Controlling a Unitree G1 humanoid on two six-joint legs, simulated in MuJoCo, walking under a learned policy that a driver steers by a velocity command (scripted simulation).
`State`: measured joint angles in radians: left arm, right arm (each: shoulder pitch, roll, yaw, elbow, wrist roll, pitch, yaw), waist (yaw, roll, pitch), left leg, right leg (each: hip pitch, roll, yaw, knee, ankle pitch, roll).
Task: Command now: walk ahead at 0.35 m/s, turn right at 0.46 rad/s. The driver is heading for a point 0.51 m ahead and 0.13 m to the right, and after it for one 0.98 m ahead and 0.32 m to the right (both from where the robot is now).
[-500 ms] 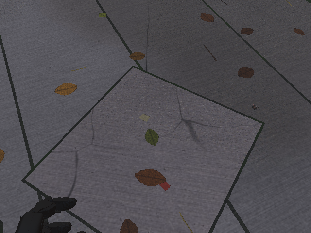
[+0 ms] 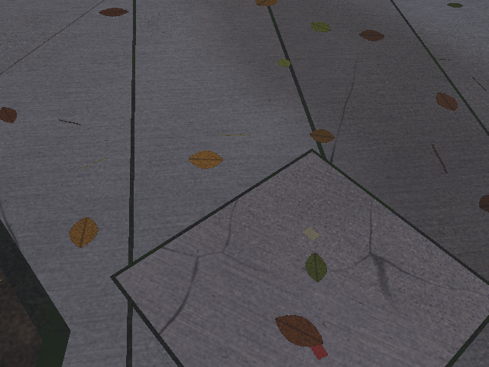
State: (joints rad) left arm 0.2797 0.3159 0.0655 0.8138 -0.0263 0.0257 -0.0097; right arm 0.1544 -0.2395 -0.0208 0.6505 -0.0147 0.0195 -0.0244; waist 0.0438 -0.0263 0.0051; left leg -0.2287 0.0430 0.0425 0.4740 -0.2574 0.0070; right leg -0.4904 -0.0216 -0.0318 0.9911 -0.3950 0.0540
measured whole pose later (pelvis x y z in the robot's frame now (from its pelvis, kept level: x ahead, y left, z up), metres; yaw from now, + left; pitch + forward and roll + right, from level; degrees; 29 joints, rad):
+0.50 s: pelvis +0.17 -0.17 -0.05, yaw -23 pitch +0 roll +2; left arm 0.21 0.32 0.07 0.70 -0.04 -0.03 -0.04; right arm 0.29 -0.32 -0.08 0.80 0.04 -0.08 0.01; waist 0.00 0.02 0.04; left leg -0.18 0.17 0.02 1.21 -0.48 -0.03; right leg -0.52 -0.04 -0.11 0.89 -0.39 -0.08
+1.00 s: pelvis +0.53 -0.34 -0.04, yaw -6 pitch -3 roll +0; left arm 0.14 0.22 0.02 0.68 -0.02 -0.13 -0.01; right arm 0.44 -0.27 -0.08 0.83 0.01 -0.05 0.05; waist -0.08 0.03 0.04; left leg -0.44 -0.17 0.06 0.75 -0.28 0.20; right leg -0.36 0.06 0.05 1.62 -0.43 -0.04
